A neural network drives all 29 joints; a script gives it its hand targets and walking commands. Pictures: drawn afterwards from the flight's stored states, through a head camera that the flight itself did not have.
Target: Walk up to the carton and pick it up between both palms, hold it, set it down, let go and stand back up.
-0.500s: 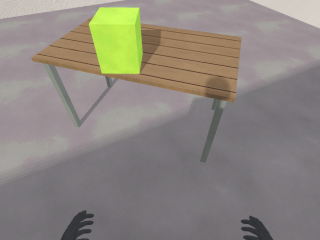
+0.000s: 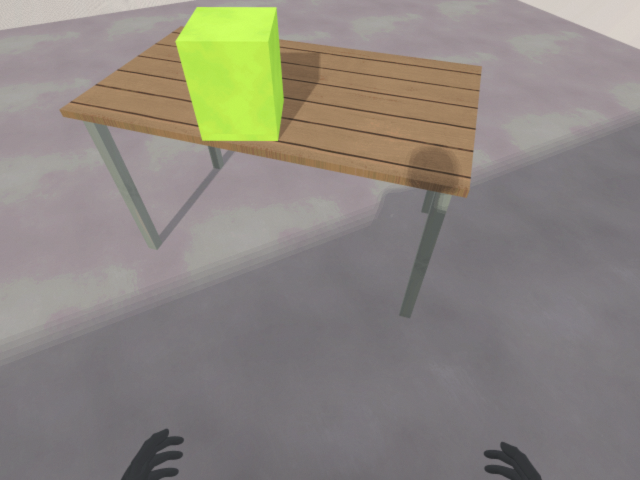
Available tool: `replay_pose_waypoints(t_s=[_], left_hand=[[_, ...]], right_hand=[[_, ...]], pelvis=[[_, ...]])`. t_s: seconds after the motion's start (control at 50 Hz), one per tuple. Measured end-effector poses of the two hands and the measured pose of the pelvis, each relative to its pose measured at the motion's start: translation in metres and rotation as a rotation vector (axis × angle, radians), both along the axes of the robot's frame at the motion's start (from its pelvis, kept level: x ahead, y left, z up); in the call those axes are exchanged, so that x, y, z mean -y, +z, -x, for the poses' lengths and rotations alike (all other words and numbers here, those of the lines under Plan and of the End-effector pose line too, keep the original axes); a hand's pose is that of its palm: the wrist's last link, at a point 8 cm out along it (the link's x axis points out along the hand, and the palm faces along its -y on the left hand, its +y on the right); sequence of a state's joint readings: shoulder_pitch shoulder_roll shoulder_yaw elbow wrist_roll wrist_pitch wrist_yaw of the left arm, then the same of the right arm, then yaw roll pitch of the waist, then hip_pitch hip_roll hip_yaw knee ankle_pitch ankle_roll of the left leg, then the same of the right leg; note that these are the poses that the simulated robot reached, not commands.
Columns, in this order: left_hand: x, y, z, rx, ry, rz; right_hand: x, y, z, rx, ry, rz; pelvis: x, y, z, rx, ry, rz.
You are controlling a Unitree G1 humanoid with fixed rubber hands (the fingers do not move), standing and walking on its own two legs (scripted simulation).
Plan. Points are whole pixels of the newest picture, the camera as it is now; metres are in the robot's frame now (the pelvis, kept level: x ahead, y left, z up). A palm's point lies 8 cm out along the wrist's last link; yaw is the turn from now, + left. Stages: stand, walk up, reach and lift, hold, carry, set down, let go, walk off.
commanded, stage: stand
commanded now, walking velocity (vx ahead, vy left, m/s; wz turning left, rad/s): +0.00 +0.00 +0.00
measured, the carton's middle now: (238, 75) +1.03 +0.24 +0.01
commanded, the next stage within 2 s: none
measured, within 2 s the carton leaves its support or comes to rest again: neither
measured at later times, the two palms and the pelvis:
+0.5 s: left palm out of the picture +0.11 +0.25 -0.09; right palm out of the picture +0.11 -0.24 -0.09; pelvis +0.00 +0.01 +0.00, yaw -1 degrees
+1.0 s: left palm out of the picture +0.12 +0.26 -0.09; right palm out of the picture +0.10 -0.24 -0.09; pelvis +0.00 +0.01 +0.00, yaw -1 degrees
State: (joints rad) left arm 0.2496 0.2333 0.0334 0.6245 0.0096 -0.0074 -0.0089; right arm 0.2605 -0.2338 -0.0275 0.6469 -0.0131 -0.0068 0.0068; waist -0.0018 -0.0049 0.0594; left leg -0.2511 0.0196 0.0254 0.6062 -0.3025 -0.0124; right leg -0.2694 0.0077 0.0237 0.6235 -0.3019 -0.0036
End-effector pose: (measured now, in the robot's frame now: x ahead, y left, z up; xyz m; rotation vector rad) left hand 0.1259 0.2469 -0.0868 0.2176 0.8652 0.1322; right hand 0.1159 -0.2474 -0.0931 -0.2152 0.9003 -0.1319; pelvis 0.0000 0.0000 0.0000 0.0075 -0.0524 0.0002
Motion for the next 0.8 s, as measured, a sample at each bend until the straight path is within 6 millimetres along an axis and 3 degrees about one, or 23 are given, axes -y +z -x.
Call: replay_pose_waypoints(t_s=[0.8], left_hand=[[-0.010, -0.007, 0.013, -0.049, -0.003, 0.004]], right_hand=[[-0.008, -0.001, 0.011, -0.018, -0.016, 0.002]], pelvis=[[-0.011, 0.001, 0.002, -0.005, -0.015, 0.001]])
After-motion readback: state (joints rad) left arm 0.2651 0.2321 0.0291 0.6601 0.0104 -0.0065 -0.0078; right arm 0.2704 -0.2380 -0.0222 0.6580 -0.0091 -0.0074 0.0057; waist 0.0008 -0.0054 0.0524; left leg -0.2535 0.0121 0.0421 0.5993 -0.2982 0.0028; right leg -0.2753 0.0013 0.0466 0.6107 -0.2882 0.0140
